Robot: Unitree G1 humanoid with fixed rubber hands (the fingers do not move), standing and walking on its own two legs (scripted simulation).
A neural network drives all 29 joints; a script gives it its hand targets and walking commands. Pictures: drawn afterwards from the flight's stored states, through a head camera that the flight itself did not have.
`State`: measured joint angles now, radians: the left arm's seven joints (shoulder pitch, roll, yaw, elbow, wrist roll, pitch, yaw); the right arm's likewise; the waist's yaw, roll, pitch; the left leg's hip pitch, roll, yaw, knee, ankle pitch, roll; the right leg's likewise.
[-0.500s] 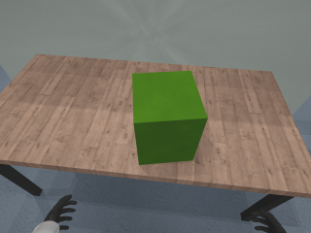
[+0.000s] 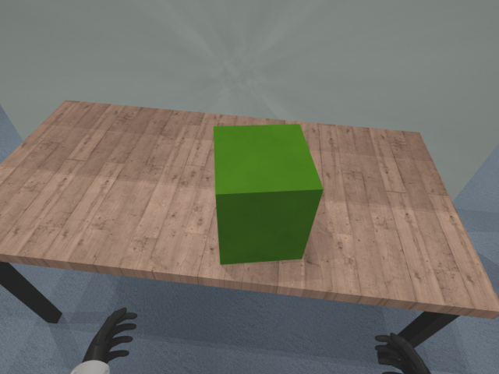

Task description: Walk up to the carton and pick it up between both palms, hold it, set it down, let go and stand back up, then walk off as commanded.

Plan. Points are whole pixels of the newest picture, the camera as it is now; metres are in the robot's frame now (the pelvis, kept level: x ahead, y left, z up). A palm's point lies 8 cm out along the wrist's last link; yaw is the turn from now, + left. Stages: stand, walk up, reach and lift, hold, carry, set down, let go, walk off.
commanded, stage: reach and lift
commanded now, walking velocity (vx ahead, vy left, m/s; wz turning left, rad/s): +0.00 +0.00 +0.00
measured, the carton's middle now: (259, 195) +0.54 -0.02 -0.06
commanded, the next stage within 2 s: none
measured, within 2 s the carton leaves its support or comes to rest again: neither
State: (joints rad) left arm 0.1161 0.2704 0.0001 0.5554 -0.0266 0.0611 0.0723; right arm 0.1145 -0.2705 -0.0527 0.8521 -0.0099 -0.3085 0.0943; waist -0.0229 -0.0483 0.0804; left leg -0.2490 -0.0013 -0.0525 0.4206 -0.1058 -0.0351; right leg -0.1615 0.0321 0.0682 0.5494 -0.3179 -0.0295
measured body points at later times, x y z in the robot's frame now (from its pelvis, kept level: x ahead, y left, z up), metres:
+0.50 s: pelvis +0.03 -0.01 +0.00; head +0.04 +0.00 +0.45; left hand +0.24 +0.20 -0.05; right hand +0.21 -0.26 -0.05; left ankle +0.08 +0.15 -0.73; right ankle -0.01 -0.11 -0.73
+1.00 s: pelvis +0.03 -0.01 +0.00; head +0.05 +0.00 +0.45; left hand +0.24 +0.19 -0.03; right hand +0.22 -0.25 -0.04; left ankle +0.08 +0.15 -0.73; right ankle -0.01 -0.11 -0.74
